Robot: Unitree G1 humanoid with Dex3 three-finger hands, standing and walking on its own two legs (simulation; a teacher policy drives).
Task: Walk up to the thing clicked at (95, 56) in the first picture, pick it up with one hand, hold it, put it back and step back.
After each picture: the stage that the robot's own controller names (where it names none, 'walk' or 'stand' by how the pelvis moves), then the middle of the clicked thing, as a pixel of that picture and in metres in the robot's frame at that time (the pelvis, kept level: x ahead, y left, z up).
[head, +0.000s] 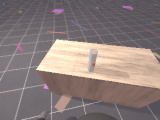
stand; (91, 61) +0.56 +0.01 -0.05
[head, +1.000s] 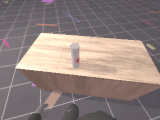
walk; (75, 57) +0.51 +0.17 -0.02
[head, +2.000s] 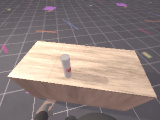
stand; (66, 67) +0.45 +0.22 -0.05
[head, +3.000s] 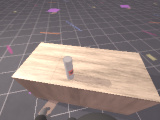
stand; (69, 68) +0.44 +0.20 -0.05
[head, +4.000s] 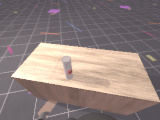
stand; (68, 68) +0.45 +0.22 -0.05
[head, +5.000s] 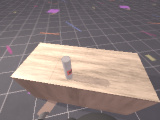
stand; (67, 68) +0.45 +0.22 -0.05
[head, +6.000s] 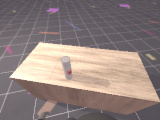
stand; (67, 69) +0.44 +0.22 -0.05
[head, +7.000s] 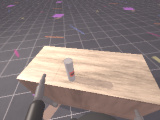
rise first; (70, 70) +0.44 +0.22 -0.05
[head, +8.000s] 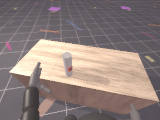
go down; (68, 65) +0.46 +0.21 -0.03
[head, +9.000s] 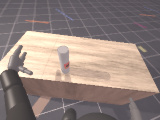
go down; (64, 61) +0.44 +0.20 +0.01
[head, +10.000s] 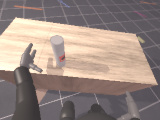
close in; (59, 53) +0.46 +0.21 +0.04
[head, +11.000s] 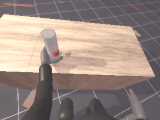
close; (52, 49) +0.48 +0.22 +0.06
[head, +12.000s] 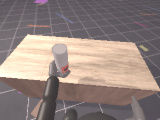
lift; (62, 63) +0.36 +0.18 +0.13
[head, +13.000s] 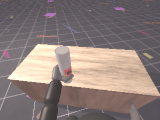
hold; (65, 67) +0.32 +0.17 +0.15
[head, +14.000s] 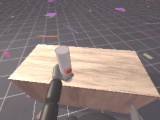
hold; (65, 66) +0.33 +0.17 +0.15
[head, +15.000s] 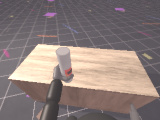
hold; (65, 67) +0.33 +0.17 +0.14
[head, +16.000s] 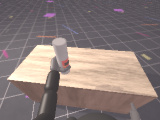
crouch; (62, 58) +0.37 +0.19 +0.17
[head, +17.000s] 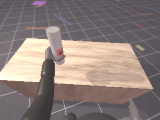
lower; (57, 48) +0.45 +0.22 +0.16
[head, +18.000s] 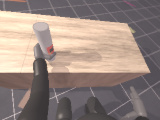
lower; (46, 45) +0.50 +0.23 +0.07
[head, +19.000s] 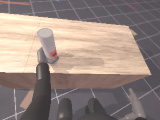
lower; (50, 49) +0.47 +0.22 +0.06
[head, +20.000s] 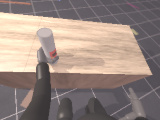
lower; (49, 49) +0.47 +0.22 +0.06
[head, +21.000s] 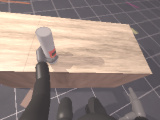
lower; (49, 48) +0.48 +0.22 +0.07
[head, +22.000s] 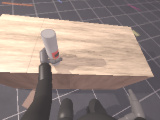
open; (52, 50) +0.47 +0.22 +0.06
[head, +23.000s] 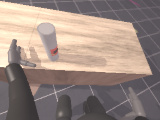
rise; (50, 46) +0.47 +0.22 +0.07
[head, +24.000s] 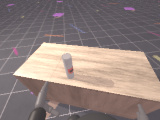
sink last; (68, 67) +0.44 +0.22 +0.00
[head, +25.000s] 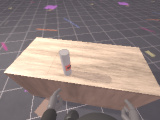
stand; (66, 63) +0.45 +0.22 +0.01
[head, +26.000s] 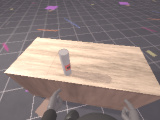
stand; (65, 63) +0.45 +0.22 +0.02
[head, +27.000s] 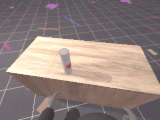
stand; (66, 62) +0.45 +0.22 +0.01
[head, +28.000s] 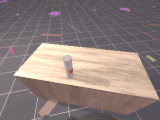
stand; (68, 68) +0.46 +0.22 -0.05
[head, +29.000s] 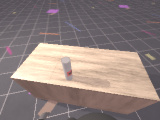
stand; (67, 69) +0.44 +0.22 -0.05
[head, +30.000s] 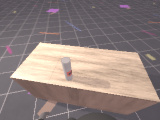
stand; (67, 69) +0.43 +0.22 -0.05
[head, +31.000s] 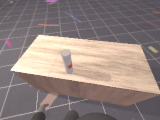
walk; (67, 62) +0.46 +0.22 -0.04
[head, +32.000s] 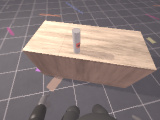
walk; (76, 42) +0.66 +0.18 -0.03
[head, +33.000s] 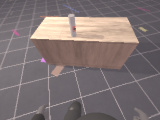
walk; (72, 26) +0.95 +0.30 -0.02
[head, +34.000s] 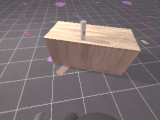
stand; (83, 31) +1.06 +0.18 -0.03
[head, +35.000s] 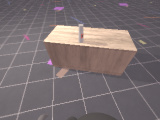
stand; (80, 33) +1.07 +0.19 -0.05
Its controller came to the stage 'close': yes
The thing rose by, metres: 0.20
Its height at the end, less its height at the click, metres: +0.00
